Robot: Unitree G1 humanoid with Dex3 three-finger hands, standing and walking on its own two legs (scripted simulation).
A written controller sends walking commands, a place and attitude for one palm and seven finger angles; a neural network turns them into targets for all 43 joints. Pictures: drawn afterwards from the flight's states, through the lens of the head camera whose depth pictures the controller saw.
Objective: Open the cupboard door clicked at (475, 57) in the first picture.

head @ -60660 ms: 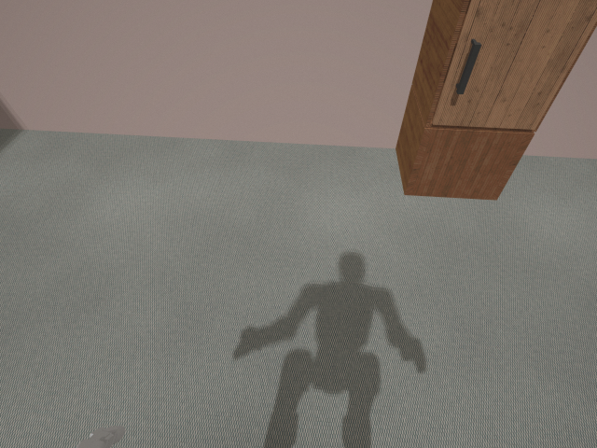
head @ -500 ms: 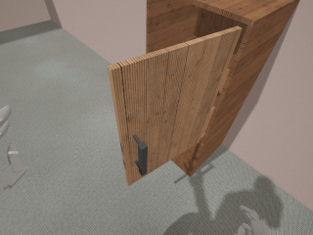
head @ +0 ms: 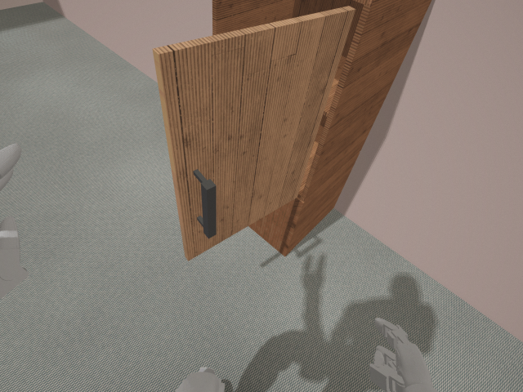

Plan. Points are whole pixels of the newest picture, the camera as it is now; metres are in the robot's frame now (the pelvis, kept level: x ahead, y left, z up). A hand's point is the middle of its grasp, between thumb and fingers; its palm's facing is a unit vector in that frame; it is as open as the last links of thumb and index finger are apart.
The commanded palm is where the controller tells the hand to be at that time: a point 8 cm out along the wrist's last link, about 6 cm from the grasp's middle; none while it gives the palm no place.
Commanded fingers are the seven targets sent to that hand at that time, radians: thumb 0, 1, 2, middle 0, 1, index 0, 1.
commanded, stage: stop stepping back and stand still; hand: left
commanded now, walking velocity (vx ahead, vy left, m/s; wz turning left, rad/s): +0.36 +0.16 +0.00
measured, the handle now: (204, 205) +0.49 +0.15 -0.09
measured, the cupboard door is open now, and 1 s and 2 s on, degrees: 80 80 80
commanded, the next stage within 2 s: let the arm hang, fingers relaxed in 0.84 s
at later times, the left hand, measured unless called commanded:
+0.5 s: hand out of the picture +0.09 +0.28 +0.18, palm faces +0.45 -0.74 -0.50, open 7.4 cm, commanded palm +0.04 +0.32 +0.18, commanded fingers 0.00 0.90 0.90 -0.20 -0.30 -0.20 -0.30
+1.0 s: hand out of the picture +0.12 +0.28 +0.12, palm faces +0.35 -0.74 -0.57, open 7.4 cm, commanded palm none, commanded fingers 0.00 0.90 0.90 -0.20 -0.30 -0.20 -0.30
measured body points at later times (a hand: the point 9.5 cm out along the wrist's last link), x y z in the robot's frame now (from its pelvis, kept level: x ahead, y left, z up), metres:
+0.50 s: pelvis -0.09 +0.01 +0.00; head -0.10 +0.02 +0.45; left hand +0.06 +0.32 +0.21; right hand +0.07 -0.20 -0.08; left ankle -0.03 +0.11 -0.71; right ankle -0.08 -0.08 -0.73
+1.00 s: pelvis -0.08 +0.01 -0.01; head -0.07 -0.02 +0.44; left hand +0.09 +0.32 +0.15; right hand +0.08 -0.20 -0.12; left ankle -0.09 +0.15 -0.73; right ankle -0.06 -0.07 -0.74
